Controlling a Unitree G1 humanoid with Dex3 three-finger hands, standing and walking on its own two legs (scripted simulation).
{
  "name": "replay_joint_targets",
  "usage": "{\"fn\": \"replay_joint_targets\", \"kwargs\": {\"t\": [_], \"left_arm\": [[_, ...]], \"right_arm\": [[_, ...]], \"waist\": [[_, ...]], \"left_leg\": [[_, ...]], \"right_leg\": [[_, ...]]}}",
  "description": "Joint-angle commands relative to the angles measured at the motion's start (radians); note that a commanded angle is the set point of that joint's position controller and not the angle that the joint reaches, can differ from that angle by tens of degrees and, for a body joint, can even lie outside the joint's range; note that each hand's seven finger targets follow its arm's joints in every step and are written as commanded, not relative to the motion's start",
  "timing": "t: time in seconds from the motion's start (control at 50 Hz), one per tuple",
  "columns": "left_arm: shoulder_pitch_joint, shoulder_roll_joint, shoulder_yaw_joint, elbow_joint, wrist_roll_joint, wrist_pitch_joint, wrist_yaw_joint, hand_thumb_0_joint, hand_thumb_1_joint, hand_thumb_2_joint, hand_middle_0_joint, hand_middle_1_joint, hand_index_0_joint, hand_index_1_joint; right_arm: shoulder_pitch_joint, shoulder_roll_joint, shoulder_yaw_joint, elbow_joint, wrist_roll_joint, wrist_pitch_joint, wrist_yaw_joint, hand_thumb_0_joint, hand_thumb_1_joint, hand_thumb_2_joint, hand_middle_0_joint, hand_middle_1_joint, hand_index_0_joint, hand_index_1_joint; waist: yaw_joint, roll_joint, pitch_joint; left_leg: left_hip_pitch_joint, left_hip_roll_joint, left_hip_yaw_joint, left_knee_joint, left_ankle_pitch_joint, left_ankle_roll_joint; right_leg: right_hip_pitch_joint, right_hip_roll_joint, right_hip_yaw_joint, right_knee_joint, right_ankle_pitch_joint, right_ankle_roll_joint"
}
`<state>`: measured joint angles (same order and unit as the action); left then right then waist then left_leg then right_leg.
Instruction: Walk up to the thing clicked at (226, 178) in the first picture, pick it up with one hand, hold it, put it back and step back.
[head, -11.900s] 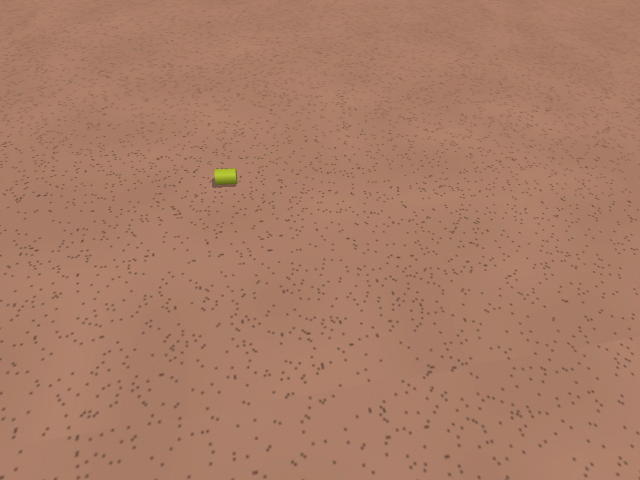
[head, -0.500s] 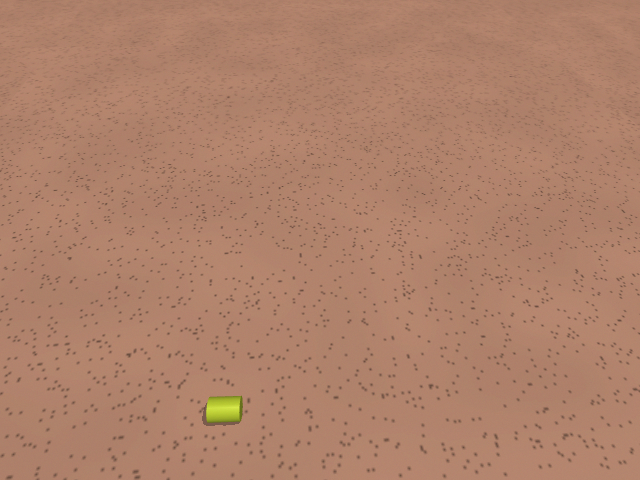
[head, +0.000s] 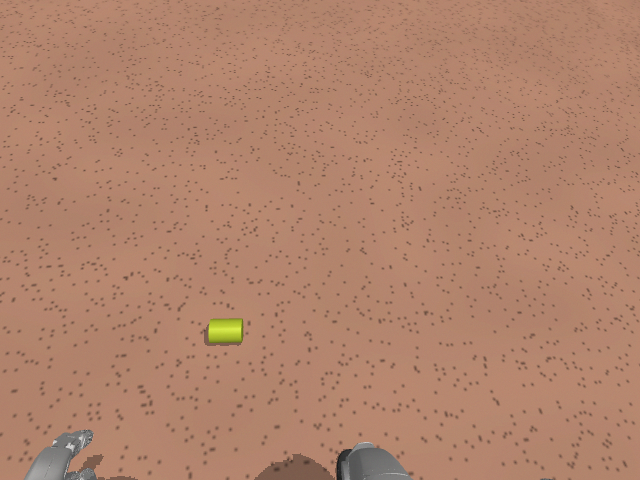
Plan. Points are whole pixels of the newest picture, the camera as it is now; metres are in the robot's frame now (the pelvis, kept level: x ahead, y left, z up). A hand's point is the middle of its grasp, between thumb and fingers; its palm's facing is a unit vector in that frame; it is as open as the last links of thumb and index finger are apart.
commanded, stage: walk up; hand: left
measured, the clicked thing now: (226, 330) +0.55 +0.20 -0.72
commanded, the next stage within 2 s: none
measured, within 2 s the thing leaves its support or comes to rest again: neither
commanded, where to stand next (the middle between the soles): +0.16 -0.04 m, yaw +1 degrees
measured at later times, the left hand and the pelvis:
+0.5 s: hand out of the picture +0.01 +0.23 -0.14, palm faces -0.12 -0.91 -0.40, open 7.4 cm; pelvis -0.12 -0.02 +0.00, yaw -4 degrees
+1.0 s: hand out of the picture -0.17 +0.22 -0.14, palm faces +0.03 -0.95 -0.31, open 7.4 cm; pelvis -0.25 -0.04 +0.01, yaw +1 degrees
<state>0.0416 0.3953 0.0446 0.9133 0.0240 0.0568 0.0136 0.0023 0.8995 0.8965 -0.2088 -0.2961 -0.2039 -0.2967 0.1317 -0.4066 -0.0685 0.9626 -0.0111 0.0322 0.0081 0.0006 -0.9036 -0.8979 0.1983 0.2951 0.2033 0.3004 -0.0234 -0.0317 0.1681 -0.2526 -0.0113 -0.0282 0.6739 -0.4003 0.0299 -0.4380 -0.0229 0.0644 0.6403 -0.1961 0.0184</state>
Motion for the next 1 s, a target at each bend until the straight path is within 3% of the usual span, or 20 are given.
{"fn": "replay_joint_targets", "kwargs": {"t": [0.0, 0.02, 0.06, 0.12, 0.24, 0.32, 0.38, 0.4, 0.42, 0.44, 0.46, 0.54, 0.7, 0.76, 0.78, 0.8, 0.82, 0.84, 0.9, 0.98], "left_arm": [[0.025, 0.152, 0.048, -0.117, 0.001, 0.002, 0.028, 0.0, 0.9, 0.9, -0.2, -0.3, -0.2, -0.3], [0.06, 0.149, 0.048, -0.123, -0.002, 0.003, 0.028, 0.0, 0.9, 0.9, -0.2, -0.3, -0.2, -0.3], [0.002, 0.178, 0.068, -0.106, 0.006, 0.008, 0.033, 0.0, 0.9, 0.9, -0.2, -0.3, -0.2, -0.3], [0.061, 0.189, 0.081, -0.108, -0.005, 0.012, 0.018, 0.0, 0.9, 0.9, -0.2, -0.3, -0.2, -0.3], [0.034, 0.166, 0.082, -0.164, 0.007, 0.001, 0.008, 0.0, 0.9, 0.9, -0.2, -0.3, -0.2, -0.3], [0.091, 0.152, 0.081, -0.162, 0.006, -0.006, 0.002, 0.0, 0.9, 0.9, -0.2, -0.3, -0.2, -0.3], [0.187, 0.141, 0.089, -0.116, 0.013, -0.008, -0.009, 0.0, 0.9, 0.9, -0.2, -0.3, -0.2, -0.3], [0.195, 0.169, 0.095, -0.112, 0.021, -0.015, -0.008, 0.0, 0.9, 0.9, -0.2, -0.3, -0.2, -0.3], [0.203, 0.229, 0.113, -0.122, 0.028, -0.018, -0.01, 0.0, 0.9, 0.9, -0.2, -0.3, -0.2, -0.3], [0.15, 0.29, 0.129, -0.148, 0.014, -0.013, -0.014, 0.0, 0.9, 0.9, -0.2, -0.3, -0.2, -0.3], [0.112, 0.333, 0.128, -0.176, 0.019, -0.016, -0.012, 0.0, 0.9, 0.9, -0.2, -0.3, -0.2, -0.3], [-0.001, 0.193, 0.102, -0.224, 0.015, -0.013, 0.002, 0.0, 0.9, 0.9, -0.2, -0.3, -0.2, -0.3], [0.132, 0.183, 0.104, -0.256, 0.03, -0.003, 0.003, 0.0, 0.9, 0.9, -0.2, -0.3, -0.2, -0.3], [0.076, 0.202, 0.094, -0.26, 0.011, 0.005, -0.005, 0.0, 0.9, 0.9, -0.2, -0.3, -0.2, -0.3], [0.083, 0.173, 0.083, -0.261, 0.008, 0.008, -0.008, 0.0, 0.9, 0.9, -0.2, -0.3, -0.2, -0.3], [0.099, 0.133, 0.075, -0.263, 0.002, 0.006, -0.013, 0.0, 0.9, 0.9, -0.2, -0.3, -0.2, -0.3], [0.057, 0.155, 0.087, -0.257, 0.0, 0.004, -0.004, 0.0, 0.9, 0.9, -0.2, -0.3, -0.2, -0.3], [0.034, 0.192, 0.099, -0.249, 0.014, 0.002, 0.004, 0.0, 0.9, 0.9, -0.2, -0.3, -0.2, -0.3], [0.14, 0.168, 0.099, -0.167, -0.008, 0.003, -0.014, 0.0, 0.9, 0.9, -0.2, -0.3, -0.2, -0.3], [0.148, 0.167, 0.084, -0.13, -0.004, -0.029, -0.033, 0.0, 0.9, 0.9, -0.2, -0.3, -0.2, -0.3]], "right_arm": [[0.05, -0.265, -0.071, -0.063, -0.039, -0.02, -0.031, 0.0, -0.9, -0.9, 0.2, 0.3, 0.2, 0.3], [0.024, -0.284, -0.066, -0.091, -0.027, -0.019, -0.032, 0.0, -0.9, -0.9, 0.2, 0.3, 0.2, 0.3], [-0.022, -0.287, -0.072, -0.113, -0.028, -0.024, -0.044, 0.0, -0.9, -0.9, 0.2, 0.3, 0.2, 0.3], [-0.043, -0.233, -0.057, -0.137, -0.025, -0.031, -0.06, 0.0, -0.9, -0.9, 0.2, 0.3, 0.2, 0.3], [0.099, -0.23, -0.067, -0.135, -0.009, -0.037, -0.069, 0.0, -0.9, -0.9, 0.2, 0.3, 0.2, 0.3], [0.084, -0.249, -0.07, -0.164, -0.013, -0.03, -0.065, 0.0, -0.9, -0.9, 0.2, 0.3, 0.2, 0.3], [-0.001, -0.253, -0.068, -0.195, -0.008, -0.018, -0.059, 0.0, -0.9, -0.9, 0.2, 0.3, 0.2, 0.3], [-0.008, -0.233, -0.058, -0.198, 0.0, -0.016, -0.056, 0.0, -0.9, -0.9, 0.2, 0.3, 0.2, 0.3], [-0.028, -0.198, -0.044, -0.213, 0.011, -0.017, -0.054, 0.0, -0.9, -0.9, 0.2, 0.3, 0.2, 0.3], [-0.028, -0.151, -0.028, -0.219, 0.015, -0.017, -0.061, 0.0, -0.9, -0.9, 0.2, 0.3, 0.2, 0.3], [-0.028, -0.172, -0.044, -0.211, 0.012, -0.01, -0.078, 0.0, -0.9, -0.9, 0.2, 0.3, 0.2, 0.3], [0.064, -0.175, -0.026, -0.153, 0.018, -0.013, -0.07, 0.0, -0.9, -0.9, 0.2, 0.3, 0.2, 0.3], [0.089, -0.159, -0.024, -0.172, -0.007, -0.043, -0.072, 0.0, -0.9, -0.9, 0.2, 0.3, 0.2, 0.3], [0.191, -0.157, -0.036, -0.129, -0.017, -0.047, -0.056, 0.0, -0.9, -0.9, 0.2, 0.3, 0.2, 0.3], [0.186, -0.18, -0.044, -0.126, -0.024, -0.049, -0.055, 0.0, -0.9, -0.9, 0.2, 0.3, 0.2, 0.3], [0.148, -0.253, -0.063, -0.138, -0.039, -0.053, -0.053, 0.0, -0.9, -0.9, 0.2, 0.3, 0.2, 0.3], [0.083, -0.325, -0.07, -0.163, -0.043, -0.052, -0.045, 0.0, -0.9, -0.9, 0.2, 0.3, 0.2, 0.3], [0.029, -0.35, -0.077, -0.184, -0.042, -0.055, -0.048, 0.0, -0.9, -0.9, 0.2, 0.3, 0.2, 0.3], [-0.064, -0.208, -0.034, -0.192, -0.045, -0.07, -0.053, 0.0, -0.9, -0.9, 0.2, 0.3, 0.2, 0.3], [-0.004, -0.196, -0.041, -0.168, -0.035, -0.066, -0.031, 0.0, -0.9, -0.9, 0.2, 0.3, 0.2, 0.3]], "waist": [[0.028, 0.138, -0.188], [0.021, 0.172, -0.213], [0.008, 0.206, -0.161], [0.051, 0.16, -0.141], [-0.026, 0.156, -0.224], [-0.017, 0.207, -0.306], [0.044, 0.211, -0.315], [0.049, 0.153, -0.312], [0.061, 0.031, -0.298], [0.062, -0.176, -0.235], [0.084, -0.264, -0.205], [0.003, -0.128, -0.13], [0.08, -0.177, -0.241], [0.009, -0.114, -0.272], [0.011, -0.02, -0.257], [0.028, 0.18, -0.253], [0.015, 0.232, -0.206], [-0.001, 0.24, -0.153], [0.081, 0.133, -0.105], [0.021, 0.207, -0.128]], "left_leg": [[0.098, 0.334, -0.33, -0.269, 0.772, 0.173], [0.085, 0.371, -0.341, -0.25, 0.883, 0.211], [-0.022, 0.379, -0.367, -0.286, 0.73, 0.226], [0.099, 0.256, -0.215, -0.193, 0.765, 0.172], [0.338, 0.262, -0.23, -0.15, 0.773, 0.186], [0.334, 0.283, -0.216, -0.098, 0.82, 0.195], [0.152, 0.251, -0.171, -0.049, 0.682, 0.136], [0.05, 0.201, -0.14, -0.02, 0.564, 0.091], [-0.114, 0.103, -0.117, 0.06, 0.391, 0.033], [-0.247, -0.076, -0.016, 0.213, -0.041, -0.018], [-0.199, -0.063, -0.047, 0.453, -0.298, -0.033], [-0.234, -0.101, -0.112, 0.546, -0.134, -0.034], [-0.177, -0.018, 0.016, 0.084, -0.125, -0.048], [0.06, -0.015, 0.051, -0.233, 0.116, -0.005], [0.104, 0.037, -0.058, -0.306, 0.161, 0.02], [0.186, 0.239, -0.361, -0.34, 0.203, 0.102], [0.029, 0.405, -0.506, -0.381, 0.203, 0.228], [-0.14, 0.48, -0.575, -0.408, 0.179, 0.302], [-0.091, 0.256, -0.225, -0.347, 0.303, 0.17], [0.064, 0.186, -0.173, -0.354, -0.084, 0.135]], "right_leg": [[-0.065, 0.125, 0.122, 0.439, -0.378, -0.045], [-0.065, 0.148, 0.119, 0.512, -0.422, -0.039], [-0.046, 0.144, 0.17, 0.632, -0.399, -0.026], [-0.113, 0.143, 0.165, 0.657, -0.285, -0.017], [-0.104, 0.109, 0.094, 0.351, -0.309, 0.019], [0.025, 0.049, 0.016, 0.102, -0.298, -0.001], [0.238, 0.042, -0.029, -0.183, -0.082, -0.043], [0.32, 0.012, 0.005, -0.214, 0.065, -0.061], [0.376, -0.1, 0.176, -0.179, 0.225, -0.109], [0.34, -0.251, 0.335, -0.232, 0.342, -0.236], [0.168, -0.376, 0.451, -0.257, 0.43, -0.353], [0.187, -0.157, 0.126, -0.167, 0.496, -0.212], [0.424, -0.198, 0.161, -0.103, 0.43, -0.245], [0.271, -0.192, 0.159, -0.042, 0.189, -0.185], [0.18, -0.146, 0.132, 0.001, 0.047, -0.134], [-0.023, -0.021, 0.049, 0.161, -0.209, -0.071], [-0.041, 0.067, 0.004, 0.341, -0.409, -0.035], [0.034, 0.043, 0.096, 0.492, -0.454, -0.03], [0.029, 0.1, 0.145, 0.532, -0.289, -0.039], [0.036, 0.061, 0.026, 0.21, -0.286, -0.004]]}}
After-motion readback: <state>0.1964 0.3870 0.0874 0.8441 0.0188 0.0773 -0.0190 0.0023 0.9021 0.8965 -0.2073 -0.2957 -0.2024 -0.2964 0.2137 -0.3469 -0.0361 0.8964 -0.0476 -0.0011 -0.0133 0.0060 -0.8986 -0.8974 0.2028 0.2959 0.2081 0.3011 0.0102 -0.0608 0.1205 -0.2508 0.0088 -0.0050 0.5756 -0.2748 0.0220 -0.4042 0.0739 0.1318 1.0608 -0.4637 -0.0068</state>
